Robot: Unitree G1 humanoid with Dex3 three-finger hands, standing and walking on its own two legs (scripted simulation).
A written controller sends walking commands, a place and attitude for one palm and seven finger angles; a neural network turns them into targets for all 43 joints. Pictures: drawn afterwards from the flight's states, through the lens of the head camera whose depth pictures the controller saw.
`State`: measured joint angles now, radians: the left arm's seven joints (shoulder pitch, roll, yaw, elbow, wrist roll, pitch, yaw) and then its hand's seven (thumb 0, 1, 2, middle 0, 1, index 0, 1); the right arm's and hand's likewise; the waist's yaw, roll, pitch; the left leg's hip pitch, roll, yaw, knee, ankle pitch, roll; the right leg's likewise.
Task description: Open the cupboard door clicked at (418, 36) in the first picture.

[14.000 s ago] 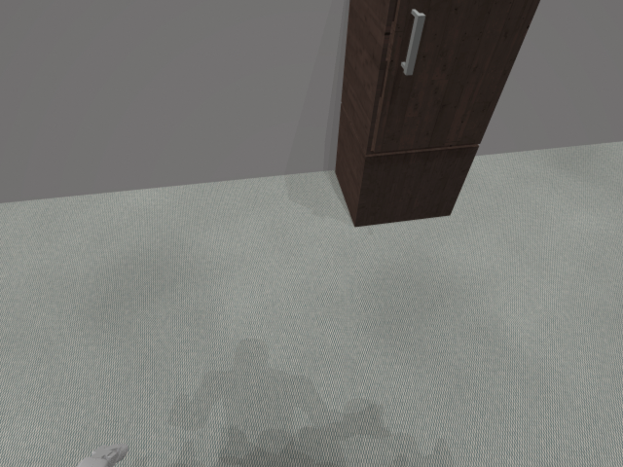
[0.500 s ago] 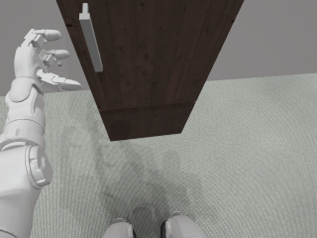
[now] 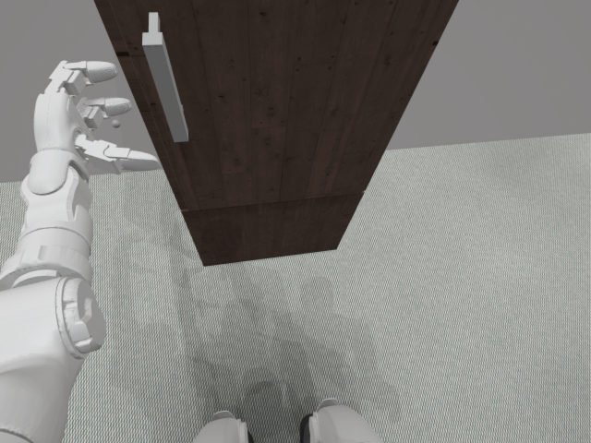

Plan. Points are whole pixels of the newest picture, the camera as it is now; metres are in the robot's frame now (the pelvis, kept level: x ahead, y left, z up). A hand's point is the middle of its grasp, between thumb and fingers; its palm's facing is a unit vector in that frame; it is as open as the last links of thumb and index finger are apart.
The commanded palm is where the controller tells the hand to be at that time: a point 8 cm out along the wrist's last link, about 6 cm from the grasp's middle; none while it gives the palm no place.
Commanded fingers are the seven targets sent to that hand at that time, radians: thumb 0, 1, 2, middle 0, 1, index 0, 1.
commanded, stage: move the hooked fingers beside the handle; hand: left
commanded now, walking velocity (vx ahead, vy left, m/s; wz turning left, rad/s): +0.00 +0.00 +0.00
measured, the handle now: (168, 83) +0.57 +0.12 +0.09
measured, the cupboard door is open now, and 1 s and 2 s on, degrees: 0 0 0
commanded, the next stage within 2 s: slide the fingers in behind the handle in 0.44 s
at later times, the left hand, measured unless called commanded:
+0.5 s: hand (114, 125) +0.51 +0.19 +0.09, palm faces +0.07 -1.00 -0.02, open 14.0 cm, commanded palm +0.49 +0.23 +0.09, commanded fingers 0.00 -0.50 0.30 -0.30 -1.20 -0.30 -1.20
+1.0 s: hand (146, 120) +0.52 +0.15 +0.08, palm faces +0.07 -1.00 -0.02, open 13.9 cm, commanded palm +0.50 +0.19 +0.09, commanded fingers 0.00 -0.50 0.30 -0.30 -1.20 -0.30 -1.20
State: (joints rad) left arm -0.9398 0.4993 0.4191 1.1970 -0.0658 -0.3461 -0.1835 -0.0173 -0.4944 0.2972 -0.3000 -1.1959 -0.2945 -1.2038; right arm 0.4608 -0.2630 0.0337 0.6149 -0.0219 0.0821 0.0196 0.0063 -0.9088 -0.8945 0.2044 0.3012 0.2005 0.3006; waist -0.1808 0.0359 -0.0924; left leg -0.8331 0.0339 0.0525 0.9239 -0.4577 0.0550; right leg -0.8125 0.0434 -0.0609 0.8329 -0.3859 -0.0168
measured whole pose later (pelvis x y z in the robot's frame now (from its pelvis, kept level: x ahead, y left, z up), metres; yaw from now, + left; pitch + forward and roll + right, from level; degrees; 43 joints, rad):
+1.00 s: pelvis -0.01 +0.00 -0.01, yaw +0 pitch +21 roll -3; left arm -1.01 0.45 0.37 1.24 -0.03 -0.38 -0.08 -0.02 -0.49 0.30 -0.30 -1.20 -0.31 -1.22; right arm 0.44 -0.26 0.03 0.63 -0.03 0.05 0.03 0.01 -0.91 -0.89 0.20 0.30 0.20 0.30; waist -0.20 0.04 -0.09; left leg -0.87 0.03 0.05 0.95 -0.45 0.05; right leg -0.86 0.04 -0.06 0.88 -0.39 -0.02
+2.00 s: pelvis -0.02 -0.02 -0.01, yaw +1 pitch +21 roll -2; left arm -1.06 0.35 0.29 1.26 -0.02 -0.41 0.04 -0.02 -0.50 0.30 -0.30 -1.20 -0.30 -1.20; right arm 0.43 -0.27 0.02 0.65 -0.04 0.03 0.05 0.01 -0.91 -0.89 0.20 0.30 0.20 0.30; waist -0.20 0.05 -0.09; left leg -0.89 0.02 0.04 0.96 -0.44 0.04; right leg -0.88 0.03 -0.07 0.91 -0.40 -0.04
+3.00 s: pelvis -0.01 -0.02 -0.01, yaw +1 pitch +21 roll -2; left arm -1.03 0.33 0.29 1.25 -0.03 -0.40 0.04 0.00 0.76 0.82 -0.38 -1.34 -0.37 -1.35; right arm 0.43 -0.27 0.01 0.65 -0.04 0.03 0.05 0.01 -0.91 -0.89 0.20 0.30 0.20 0.30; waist -0.19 0.05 -0.10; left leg -0.87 0.02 0.04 0.94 -0.45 0.04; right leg -0.86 0.03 -0.07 0.89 -0.40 -0.04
